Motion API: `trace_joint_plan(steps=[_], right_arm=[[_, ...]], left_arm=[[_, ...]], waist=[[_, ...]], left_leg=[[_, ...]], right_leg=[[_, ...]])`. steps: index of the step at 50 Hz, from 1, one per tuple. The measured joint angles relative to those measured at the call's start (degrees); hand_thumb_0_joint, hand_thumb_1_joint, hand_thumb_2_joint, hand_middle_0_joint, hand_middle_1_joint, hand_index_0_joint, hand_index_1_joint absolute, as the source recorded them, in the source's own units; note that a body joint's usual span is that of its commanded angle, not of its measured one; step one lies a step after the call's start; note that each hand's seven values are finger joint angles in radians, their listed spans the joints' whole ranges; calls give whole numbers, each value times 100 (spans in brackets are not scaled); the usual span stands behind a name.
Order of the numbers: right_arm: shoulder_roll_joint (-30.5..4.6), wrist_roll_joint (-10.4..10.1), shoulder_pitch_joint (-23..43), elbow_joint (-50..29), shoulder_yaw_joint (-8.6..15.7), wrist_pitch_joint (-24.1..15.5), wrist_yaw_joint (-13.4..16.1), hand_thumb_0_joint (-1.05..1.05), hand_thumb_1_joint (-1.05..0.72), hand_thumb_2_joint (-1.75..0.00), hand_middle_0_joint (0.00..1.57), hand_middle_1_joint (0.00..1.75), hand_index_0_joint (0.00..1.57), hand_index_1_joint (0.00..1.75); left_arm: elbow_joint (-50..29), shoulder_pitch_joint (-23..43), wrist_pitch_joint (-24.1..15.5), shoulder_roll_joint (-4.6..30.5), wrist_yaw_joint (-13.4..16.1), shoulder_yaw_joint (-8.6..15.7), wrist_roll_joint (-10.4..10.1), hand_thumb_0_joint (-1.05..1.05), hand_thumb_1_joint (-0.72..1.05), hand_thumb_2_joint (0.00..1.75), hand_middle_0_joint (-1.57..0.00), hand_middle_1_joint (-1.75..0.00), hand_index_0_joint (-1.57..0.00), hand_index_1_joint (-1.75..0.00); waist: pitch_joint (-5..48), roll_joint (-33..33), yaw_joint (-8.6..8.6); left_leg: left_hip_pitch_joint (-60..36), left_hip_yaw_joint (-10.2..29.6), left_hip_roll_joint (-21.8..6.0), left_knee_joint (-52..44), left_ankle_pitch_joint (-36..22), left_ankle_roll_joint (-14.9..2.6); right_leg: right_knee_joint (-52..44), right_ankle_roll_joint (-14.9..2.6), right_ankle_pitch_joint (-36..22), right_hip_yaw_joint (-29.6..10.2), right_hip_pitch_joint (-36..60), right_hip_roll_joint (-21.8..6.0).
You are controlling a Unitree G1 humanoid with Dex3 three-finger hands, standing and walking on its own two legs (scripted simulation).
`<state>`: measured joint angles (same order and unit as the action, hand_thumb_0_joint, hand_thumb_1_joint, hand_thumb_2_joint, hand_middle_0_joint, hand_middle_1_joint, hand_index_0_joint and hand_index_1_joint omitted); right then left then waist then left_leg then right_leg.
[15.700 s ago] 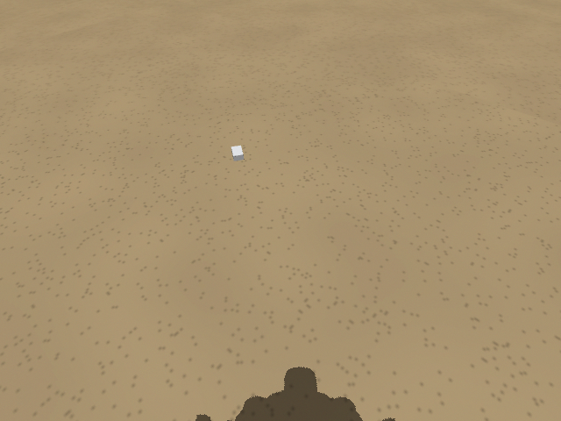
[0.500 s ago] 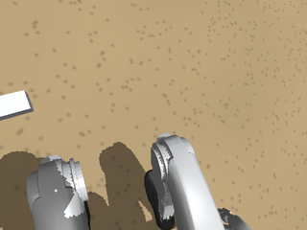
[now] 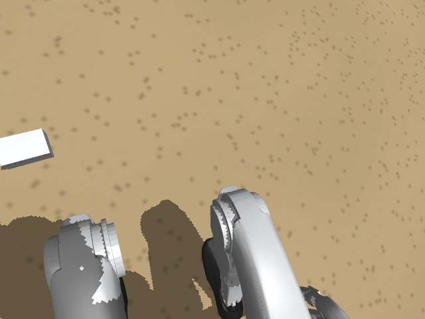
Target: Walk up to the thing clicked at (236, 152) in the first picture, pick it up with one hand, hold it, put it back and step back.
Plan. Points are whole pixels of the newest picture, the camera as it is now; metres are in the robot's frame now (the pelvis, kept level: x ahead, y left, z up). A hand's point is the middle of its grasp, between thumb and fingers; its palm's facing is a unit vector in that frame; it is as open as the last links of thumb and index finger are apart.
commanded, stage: rise first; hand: left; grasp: from above
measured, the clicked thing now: (25, 148) +0.48 +0.32 -0.30
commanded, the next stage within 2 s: approach in 0.02 s
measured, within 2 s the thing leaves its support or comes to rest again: neither
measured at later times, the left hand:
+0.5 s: hand (7, 129) +0.48 +0.31 -0.17, palm faces -0.40 -0.12 -0.91, open 13.3 cm
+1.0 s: hand out of the picture +0.45 +0.34 -0.19, palm faces -0.46 -0.13 -0.88, open 12.9 cm
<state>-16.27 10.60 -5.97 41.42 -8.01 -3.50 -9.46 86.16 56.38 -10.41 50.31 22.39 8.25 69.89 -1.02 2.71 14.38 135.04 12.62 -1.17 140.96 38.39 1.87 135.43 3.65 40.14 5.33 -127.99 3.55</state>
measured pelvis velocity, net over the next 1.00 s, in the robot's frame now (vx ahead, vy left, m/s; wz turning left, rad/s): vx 0.00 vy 0.00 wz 0.00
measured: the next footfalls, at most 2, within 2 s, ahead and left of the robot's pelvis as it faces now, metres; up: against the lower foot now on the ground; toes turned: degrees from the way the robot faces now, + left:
none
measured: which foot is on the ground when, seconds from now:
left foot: down 0.00-1.00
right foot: down 0.00-1.00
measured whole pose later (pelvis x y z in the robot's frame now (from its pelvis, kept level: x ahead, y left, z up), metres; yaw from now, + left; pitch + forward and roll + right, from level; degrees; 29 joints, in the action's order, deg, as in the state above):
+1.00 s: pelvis +0.00 +0.00 +0.00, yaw +0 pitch +32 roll -10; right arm -16.6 9.6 -8.5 40.6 -9.7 -4.3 -8.8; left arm 83.7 57.5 -9.0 50.3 19.4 4.4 66.7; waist -3.4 3.3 15.2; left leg 135.2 12.9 -1.1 141.3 38.6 2.2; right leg 135.7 3.5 40.1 5.5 -128.3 3.6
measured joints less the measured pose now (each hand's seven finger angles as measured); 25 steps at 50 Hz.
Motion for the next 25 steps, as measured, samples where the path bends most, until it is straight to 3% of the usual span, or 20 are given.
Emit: trace_joint_plan(steps=[9, 17, 22, 25], right_arm=[[1, -29, -93, 3, -12, -2, 12, 0, -90, -89, 20, 30, 21, 30], [22, -82, -174, 45, 29, -21, 32, 0, -90, -89, 20, 30, 21, 30], [22, -52, -146, 17, -67, -85, 59, 0, -90, -89, 21, 30, 21, 30], [1, -16, -132, -51, -155, -128, 78, 0, -90, -89, 21, 30, 21, 30]], left_arm=[[-60, -21, -6, 16, -55, -12, 1, 0, -38, 88, -24, -88, -24, -89], [-110, 101, 13, -189, -49, -408, -6, 0, -39, 88, -23, -90, -22, -90], [228, 527, 116, -277, 161, -527, 74, 0, -39, 89, -22, -90, -22, -91], [584, 857, 231, -216, 287, -473, 154, 0, -39, 88, -23, -90, -22, -90]], waist=[[-14, 21, 14], [55, 6, 19], [61, 26, 186], [30, 21, 357]], left_leg=[[4, -11, 10, -13, -24, -12], [27, -60, 28, -63, -41, -11], [35, -48, 13, -83, -48, 9], [68, -7, -7, -67, -55, 21]], right_leg=[[-17, -29, -12, -2, 14, -10], [-29, -52, 4, -36, -13, -41], [-45, -38, -30, -29, -50, -27], [-50, -40, -72, 2, -101, 2]])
